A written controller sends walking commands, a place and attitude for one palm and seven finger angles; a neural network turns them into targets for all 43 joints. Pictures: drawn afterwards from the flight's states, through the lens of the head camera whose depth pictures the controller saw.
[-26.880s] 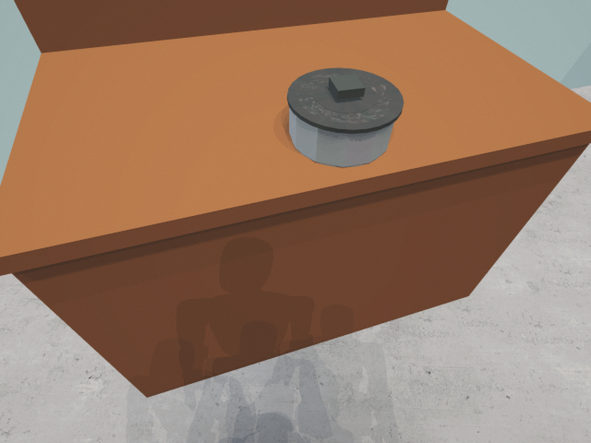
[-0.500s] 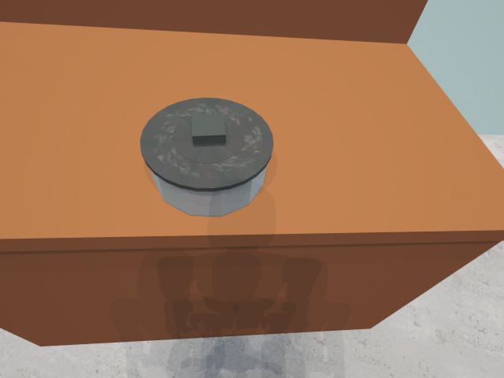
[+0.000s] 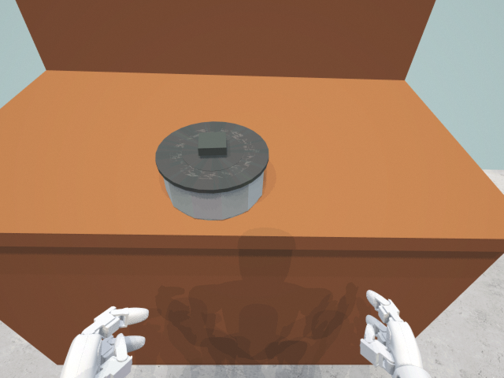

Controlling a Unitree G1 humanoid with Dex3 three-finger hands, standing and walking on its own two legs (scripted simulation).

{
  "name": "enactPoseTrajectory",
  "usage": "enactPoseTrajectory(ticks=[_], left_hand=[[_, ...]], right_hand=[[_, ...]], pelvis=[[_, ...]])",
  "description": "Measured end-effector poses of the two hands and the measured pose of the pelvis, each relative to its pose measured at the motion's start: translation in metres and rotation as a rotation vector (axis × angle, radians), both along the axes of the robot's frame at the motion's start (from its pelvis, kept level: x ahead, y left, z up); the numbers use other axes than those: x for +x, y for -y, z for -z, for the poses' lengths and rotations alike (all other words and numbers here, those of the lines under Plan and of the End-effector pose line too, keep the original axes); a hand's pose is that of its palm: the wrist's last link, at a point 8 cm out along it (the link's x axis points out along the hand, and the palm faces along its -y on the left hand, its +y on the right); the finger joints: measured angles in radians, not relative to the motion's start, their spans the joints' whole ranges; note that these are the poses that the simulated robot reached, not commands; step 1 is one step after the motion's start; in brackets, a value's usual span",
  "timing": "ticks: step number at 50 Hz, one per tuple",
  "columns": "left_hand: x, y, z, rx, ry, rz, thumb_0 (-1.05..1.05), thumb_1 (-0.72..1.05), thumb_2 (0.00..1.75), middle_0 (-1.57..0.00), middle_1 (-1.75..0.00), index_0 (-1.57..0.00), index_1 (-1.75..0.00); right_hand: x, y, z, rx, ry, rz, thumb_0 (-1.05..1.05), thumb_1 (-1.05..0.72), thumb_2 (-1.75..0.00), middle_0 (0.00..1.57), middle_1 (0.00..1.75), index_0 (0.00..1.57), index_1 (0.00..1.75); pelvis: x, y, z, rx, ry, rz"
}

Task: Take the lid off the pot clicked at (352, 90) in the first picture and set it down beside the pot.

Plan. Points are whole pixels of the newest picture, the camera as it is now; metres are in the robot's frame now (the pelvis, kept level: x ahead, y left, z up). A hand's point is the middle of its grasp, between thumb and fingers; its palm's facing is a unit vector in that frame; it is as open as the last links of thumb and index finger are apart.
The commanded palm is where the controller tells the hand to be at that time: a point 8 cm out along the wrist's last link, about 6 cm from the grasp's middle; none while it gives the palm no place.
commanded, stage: lift the closed hand beside the body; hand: left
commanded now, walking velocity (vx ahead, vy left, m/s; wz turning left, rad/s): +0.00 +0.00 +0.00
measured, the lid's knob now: (212, 143) +0.47 +0.12 +0.15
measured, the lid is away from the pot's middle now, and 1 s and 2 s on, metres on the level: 0.00 0.00 0.00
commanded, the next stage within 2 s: raise the hand higher, near the body in 0.26 s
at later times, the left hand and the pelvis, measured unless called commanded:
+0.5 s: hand (91, 339) +0.14 +0.21 +0.10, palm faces +0.30 -0.83 -0.47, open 3.1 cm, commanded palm +0.08 +0.25 +0.13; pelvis +0.00 -0.03 +0.00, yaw +0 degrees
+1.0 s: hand (61, 290) +0.16 +0.23 +0.17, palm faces +0.39 -0.82 -0.42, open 3.1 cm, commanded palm +0.11 +0.27 +0.19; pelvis +0.01 +0.00 +0.00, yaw +0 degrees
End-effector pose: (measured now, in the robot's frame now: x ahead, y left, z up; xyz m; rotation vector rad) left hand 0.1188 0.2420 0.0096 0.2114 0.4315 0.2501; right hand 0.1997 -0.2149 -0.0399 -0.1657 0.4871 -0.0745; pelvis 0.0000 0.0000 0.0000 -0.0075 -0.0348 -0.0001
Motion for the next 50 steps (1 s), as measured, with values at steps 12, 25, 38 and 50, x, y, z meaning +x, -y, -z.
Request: enactPoseTrajectory(ticks=[12, 25, 38, 50], left_hand=[[-0.032, -0.002, -0.059, 0.129, 0.163, -0.100, 0.01, 0.90, 0.90, -1.12, -1.31, -1.12, -1.31], [-0.015, -0.005, -0.113, 0.309, 0.257, -0.019, 0.01, 0.90, 0.90, -1.29, -1.49, -1.28, -1.49], [-0.005, -0.017, -0.141, 0.358, 0.392, 0.002, 0.01, 0.89, 0.90, -1.30, -1.50, -1.30, -1.50], [0.005, -0.028, -0.173, 0.371, 0.580, 0.011, 0.01, 0.89, 0.90, -1.31, -1.50, -1.30, -1.50]], right_hand=[[0.017, 0.005, -0.006, -0.036, 0.043, -0.105, 0.01, -0.90, -0.90, 0.20, 0.30, 0.20, 0.30], [-0.040, 0.024, 0.047, 0.020, -0.178, 0.023, 0.02, -0.90, -0.90, 0.20, 0.30, 0.20, 0.30], [-0.007, 0.021, 0.023, -0.014, -0.054, 0.038, 0.02, -0.90, -0.90, 0.20, 0.30, 0.20, 0.30], [0.011, -0.020, 0.009, -0.001, 0.005, -0.064, 0.01, -0.90, -0.90, 0.20, 0.30, 0.20, 0.30]], pelvis=[[-0.010, 0.027, -0.001, -0.013, 0.014, -0.038], [-0.001, 0.028, -0.002, -0.007, 0.022, -0.008], [0.006, 0.014, -0.002, -0.009, 0.027, 0.003], [0.006, -0.002, -0.001, -0.014, 0.041, -0.004]])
